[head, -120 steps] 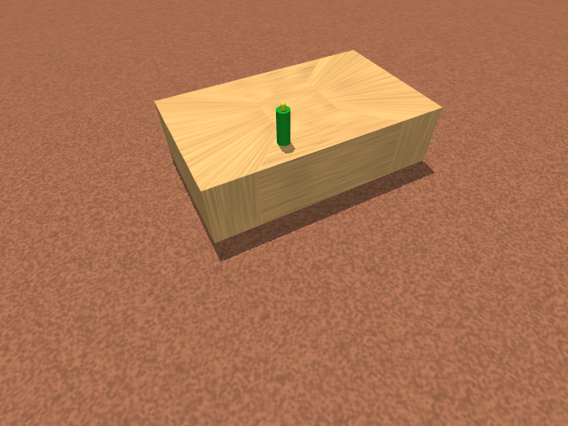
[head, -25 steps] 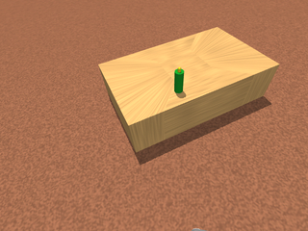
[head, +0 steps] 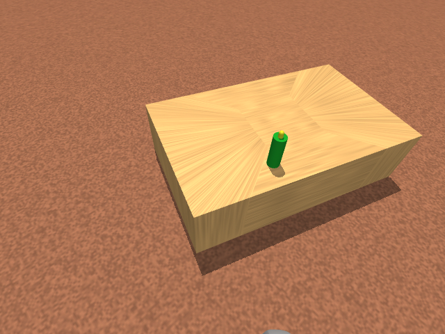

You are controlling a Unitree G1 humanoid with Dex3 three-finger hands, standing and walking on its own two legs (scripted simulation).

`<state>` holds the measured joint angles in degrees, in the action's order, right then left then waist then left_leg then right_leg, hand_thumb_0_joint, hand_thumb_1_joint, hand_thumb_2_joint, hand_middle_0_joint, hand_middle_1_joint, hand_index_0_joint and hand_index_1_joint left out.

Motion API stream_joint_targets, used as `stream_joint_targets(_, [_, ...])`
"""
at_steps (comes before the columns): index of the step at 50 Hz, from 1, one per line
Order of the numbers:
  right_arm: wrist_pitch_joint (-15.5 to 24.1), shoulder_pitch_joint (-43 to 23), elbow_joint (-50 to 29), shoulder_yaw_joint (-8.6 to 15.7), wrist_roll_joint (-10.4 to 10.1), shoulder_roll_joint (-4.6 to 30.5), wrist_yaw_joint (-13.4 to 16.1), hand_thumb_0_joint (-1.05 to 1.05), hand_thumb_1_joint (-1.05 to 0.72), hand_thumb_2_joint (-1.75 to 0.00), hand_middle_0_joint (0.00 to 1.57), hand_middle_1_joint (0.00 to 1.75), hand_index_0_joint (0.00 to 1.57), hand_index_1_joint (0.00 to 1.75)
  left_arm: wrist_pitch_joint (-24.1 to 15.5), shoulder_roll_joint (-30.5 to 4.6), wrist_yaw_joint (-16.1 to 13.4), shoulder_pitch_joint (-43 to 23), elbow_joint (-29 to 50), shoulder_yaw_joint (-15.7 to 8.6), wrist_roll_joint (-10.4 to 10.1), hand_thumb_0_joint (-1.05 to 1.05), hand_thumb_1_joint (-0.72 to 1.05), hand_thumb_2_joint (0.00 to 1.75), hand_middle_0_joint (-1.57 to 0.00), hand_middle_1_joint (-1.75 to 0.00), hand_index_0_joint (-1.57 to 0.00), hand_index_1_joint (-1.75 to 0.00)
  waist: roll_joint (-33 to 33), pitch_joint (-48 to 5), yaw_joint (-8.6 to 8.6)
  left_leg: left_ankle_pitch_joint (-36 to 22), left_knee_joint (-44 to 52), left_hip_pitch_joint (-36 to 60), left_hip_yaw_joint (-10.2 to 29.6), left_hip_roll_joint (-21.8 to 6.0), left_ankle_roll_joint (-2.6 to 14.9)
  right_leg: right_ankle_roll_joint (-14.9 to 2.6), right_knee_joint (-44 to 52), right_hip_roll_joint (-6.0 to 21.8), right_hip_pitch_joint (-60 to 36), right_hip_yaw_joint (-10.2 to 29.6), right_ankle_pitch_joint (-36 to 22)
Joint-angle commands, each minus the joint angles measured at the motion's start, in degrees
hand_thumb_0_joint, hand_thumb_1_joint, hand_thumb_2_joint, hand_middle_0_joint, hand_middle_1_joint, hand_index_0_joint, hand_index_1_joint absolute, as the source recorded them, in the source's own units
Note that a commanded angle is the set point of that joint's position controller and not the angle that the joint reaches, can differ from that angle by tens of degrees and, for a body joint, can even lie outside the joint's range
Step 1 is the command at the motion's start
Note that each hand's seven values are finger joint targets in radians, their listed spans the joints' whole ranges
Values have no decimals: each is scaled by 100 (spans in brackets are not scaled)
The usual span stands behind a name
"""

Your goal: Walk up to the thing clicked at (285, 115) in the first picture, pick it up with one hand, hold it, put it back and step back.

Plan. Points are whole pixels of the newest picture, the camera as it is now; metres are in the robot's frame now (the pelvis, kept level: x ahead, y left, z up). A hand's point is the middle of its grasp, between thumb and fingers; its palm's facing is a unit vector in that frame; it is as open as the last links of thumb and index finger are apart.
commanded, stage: walk up
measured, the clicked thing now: (277, 148) +0.88 -0.22 -0.33
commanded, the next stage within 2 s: stand in 1.98 s
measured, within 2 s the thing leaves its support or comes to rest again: neither
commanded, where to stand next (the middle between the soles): +0.27 +0.01 m, yaw -2 degrees
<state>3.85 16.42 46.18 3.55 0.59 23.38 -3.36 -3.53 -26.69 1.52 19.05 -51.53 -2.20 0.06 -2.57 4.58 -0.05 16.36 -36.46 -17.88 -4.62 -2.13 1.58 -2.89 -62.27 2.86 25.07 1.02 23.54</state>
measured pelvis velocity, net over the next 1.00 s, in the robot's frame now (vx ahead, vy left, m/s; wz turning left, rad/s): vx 0.19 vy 0.03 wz -0.03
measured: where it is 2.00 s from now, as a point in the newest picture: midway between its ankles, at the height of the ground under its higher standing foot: outside the picture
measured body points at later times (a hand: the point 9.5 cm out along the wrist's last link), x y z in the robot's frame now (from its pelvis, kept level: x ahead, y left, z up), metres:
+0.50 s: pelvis +0.14 +0.01 +0.00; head +0.16 -0.01 +0.45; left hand +0.21 +0.33 -0.09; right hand +0.21 -0.31 -0.12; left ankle +0.21 +0.16 -0.69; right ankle +0.19 -0.11 -0.72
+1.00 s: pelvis +0.19 +0.03 +0.01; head +0.21 +0.04 +0.46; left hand +0.24 +0.34 -0.13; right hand +0.31 -0.26 -0.11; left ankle +0.25 +0.16 -0.72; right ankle +0.18 -0.10 -0.72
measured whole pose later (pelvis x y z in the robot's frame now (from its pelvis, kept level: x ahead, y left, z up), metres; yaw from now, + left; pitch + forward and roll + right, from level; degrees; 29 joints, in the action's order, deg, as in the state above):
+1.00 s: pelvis +0.19 +0.03 +0.01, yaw -2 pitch -2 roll -1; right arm 1.8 4.9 58.4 -0.9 -0.1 20.5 -0.4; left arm -0.6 -21.5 1.2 10.9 -61.6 0.1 0.0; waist -0.2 4.1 -1.6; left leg 12.2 -31.7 -17.0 -2.5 -3.3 -0.8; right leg 1.5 -31.3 1.5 11.3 -0.4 17.5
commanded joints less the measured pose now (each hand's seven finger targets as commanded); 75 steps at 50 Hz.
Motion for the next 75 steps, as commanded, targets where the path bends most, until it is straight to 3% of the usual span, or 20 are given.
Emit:
stream_joint_targets(1, [151, 363, -352, 420, -35, 1542, 130, 0, -90, -90, 20, 30, 20, 30, -131, -922, 28, 316, 421, -323, -12, 0, 90, 90, -20, -30, -20, -30, 1363, -233, 95, -1087, 1782, 920, 1495, -1285, 1142, 165, 838, 259, 707, -104, -195])
stream_joint_targets(4, [148, 636, -378, 416, -34, 1568, 143, 0, -90, -90, 20, 30, 20, 30, -126, -811, 68, -148, 638, -329, 43, 0, 90, 90, -20, -30, -20, -30, 1194, -217, 240, -1810, 1703, 1128, 1410, -1409, 1288, 160, 1478, 242, 679, -276, -397])
stream_joint_targets(7, [110, 595, -450, 385, -39, 1531, 153, 0, -90, -90, 20, 30, 20, 30, -145, -695, 77, -283, 714, -332, 42, 0, 90, 90, -20, -30, -20, -30, 1112, -269, 214, -2460, 1421, 1044, 1106, -1233, 1120, 75, 2089, 71, 215, -450, -817])
stream_joint_targets(11, [12, 289, -666, 290, -85, 1321, 144, 0, -90, -90, 20, 30, 20, 30, -221, -757, 17, 385, 473, -445, 42, 0, 90, 90, -20, -30, -20, -30, 454, -554, -278, -1809, 210, 46, 725, -916, 730, -27, 3239, -344, -1860, -552, -1482])
stream_joint_targets(12, [15, 400, -710, 175, -117, 1020, 143, 0, -90, -90, 20, 30, 20, 30, -255, -1060, -40, 798, 392, -569, 76, 0, 90, 90, -20, -30, -20, -30, -444, -739, -526, -1048, -930, -583, 451, -520, 495, -161, 3666, 30, -2660, 139, -1051])
stream_joint_targets(13, [19, 597, -827, 48, -84, 707, 124, 0, -90, -90, 20, 30, 20, 30, -312, -1598, -101, 1126, 490, -725, 103, 0, 90, 90, -20, -30, -20, -30, -1527, -1024, -579, 1028, -2400, -1708, 108, 138, 189, -644, 4276, 1619, -3427, 2549, -88])
stream_joint_targets(14, [-81, 529, -656, 200, -26, 1223, 182, 0, -90, -90, 20, 30, 20, 30, -291, -1742, -89, 931, 560, -675, 11, 0, 90, 90, -20, -30, -20, -30, -768, -748, -512, 1598, -2866, -2032, 522, 204, 117, -1196, 4762, 2249, -2870, 3831, 874])
stream_joint_targets(16, [-99, 359, -465, 283, -23, 1465, 198, 0, -90, -90, 20, 30, 20, 30, -269, -1512, -96, 381, 730, -622, -45, 0, 90, 90, -20, -30, -20, -30, -135, -139, -341, 1308, -3014, -2202, 891, -219, 71, -1448, 4769, 2049, -2143, 3070, 721])
stream_joint_targets(18, [-117, 654, -223, 268, -13, 1339, 150, 0, -90, -90, 20, 30, 20, 30, -272, -1299, -112, 151, 755, -542, -38, 0, 90, 90, -20, -30, -20, -30, -269, 25, -116, 723, -2469, -1775, 840, -371, 11, -1073, 4741, 1512, -1556, 2033, 389])
stream_joint_targets(20, [-153, 809, -43, 268, 23, 1184, 100, 0, -90, -90, 20, 30, 20, 30, -262, -1237, -99, -35, 786, -483, 29, 0, 90, 90, -20, -30, -20, -30, -567, 33, 2, 487, -2020, -1196, 572, -309, -69, -968, 4587, 1143, -901, 1160, -526])
stream_joint_targets(24, [-169, 522, 33, 207, 27, 881, 151, 0, -90, -90, 20, 30, 20, 30, -156, -1068, -116, -275, 851, -373, 113, 0, 90, 90, -20, -30, -20, -30, -844, -226, -27, 52, -728, -205, 213, -157, -145, -874, 4046, 898, -388, 433, -1820])
stream_joint_targets(28, [-58, 341, 244, 212, 14, 927, 297, 0, -90, -90, 20, 30, 20, 30, 75, -868, -128, -563, 748, -233, 13, 0, 90, 90, -20, -30, -20, -30, -367, -548, 110, -719, 290, 1004, 95, 123, -71, -567, 2943, 699, 196, 286, -1539])
stream_joint_targets(29, [-36, 342, 258, 223, 41, 1046, 337, 0, -90, -90, 20, 30, 20, 30, 130, -694, -127, -572, 716, -161, -15, 0, 90, 90, -20, -30, -20, -30, -72, -475, 161, -608, 644, 1122, 457, -113, 6, -368, 2726, 541, 487, 254, -963])
stream_joint_targets(30, [16, 316, 228, 262, 94, 1385, 376, 0, -90, -90, 20, 30, 20, 30, 169, -410, -129, -449, 718, -73, -57, 0, 90, 90, -20, -30, -20, -30, 820, -568, 104, -538, 1249, 1086, 1822, -1098, 243, -56, 2031, 108, 589, 128, -427])
stream_joint_targets(31, [29, -64, 94, 261, 23, 1729, 385, 0, -90, -90, 20, 30, 20, 30, 256, -538, -180, -148, 497, -91, -116, 0, 90, 90, -20, -30, -20, -30, 1262, -569, -44, 125, 1784, 289, 2962, -1938, 931, 129, 1620, -225, 31, -58, 618])
stream_joint_targets(32, [-6, -386, 117, 284, 8, 1766, 373, 0, -90, -90, 20, 30, 20, 30, 290, -869, -210, -166, 250, -202, -68, 0, 90, 90, -20, -30, -20, -30, 1074, -402, -60, 519, 1794, -263, 2984, -1912, 1148, 114, 1273, -33, -418, 82, 858])
stream_joint_targets(36, [-64, -959, 221, 119, -13, 1481, 375, 0, -90, -90, 20, 30, 20, 30, 234, -775, -168, 118, -237, -220, -19, 0, 90, 90, -20, -30, -20, -30, 1454, -435, -295, 59, 1198, -375, 1578, -1105, 553, 54, 2624, -42, -1063, -159, -318])
stream_joint_targets(39, [-117, -840, 386, 7, -68, 1179, 359, 0, -90, -90, 20, 30, 20, 30, 207, -886, -134, -487, -217, -184, 54, 0, 90, 90, -20, -30, -20, -30, 766, -514, -17, 894, 1223, -231, 1243, -715, 180, -71, 3230, 238, -1010, 432, -436])
stream_joint_targets(52, [-95, -1516, 1135, -119, -111, 1010, 364, 0, -90, -90, 20, 30, 20, 30, 170, -686, -145, -1199, -845, -28, -26, 0, 90, 90, -20, -30, -20, -30, 213, -775, 6, -1299, 1197, 1017, 765, -636, 61, 78, 4035, 445, -1303, 387, -1875])
stream_joint_targets(75, [-101, -1585, 1668, -146, -28, 923, 373, 0, -90, -90, 20, 30, 20, 30, 270, -563, -125, -1712, -1108, -75, 21, 0, 90, 90, -20, -30, -20, -30, 259, -781, 6, -1309, 1936, 1192, 657, -615, -106, 171, 4659, 448, -1834, 285, -1800])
